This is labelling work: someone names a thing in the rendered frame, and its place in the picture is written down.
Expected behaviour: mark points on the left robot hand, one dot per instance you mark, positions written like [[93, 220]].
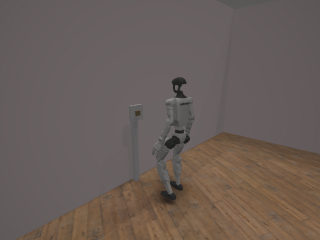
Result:
[[157, 147]]

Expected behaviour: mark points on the robot left shin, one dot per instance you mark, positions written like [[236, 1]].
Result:
[[164, 176]]

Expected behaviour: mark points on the panel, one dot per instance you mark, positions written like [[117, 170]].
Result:
[[134, 138]]

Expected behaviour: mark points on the right robot upper arm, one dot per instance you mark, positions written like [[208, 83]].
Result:
[[191, 109]]

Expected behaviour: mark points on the robot right forearm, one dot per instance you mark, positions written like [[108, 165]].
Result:
[[189, 125]]

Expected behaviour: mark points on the right robot thigh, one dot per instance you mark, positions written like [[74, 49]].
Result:
[[177, 149]]

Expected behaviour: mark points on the left robot upper arm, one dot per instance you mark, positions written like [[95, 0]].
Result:
[[170, 103]]

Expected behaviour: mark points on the robot left forearm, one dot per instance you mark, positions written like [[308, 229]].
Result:
[[165, 131]]

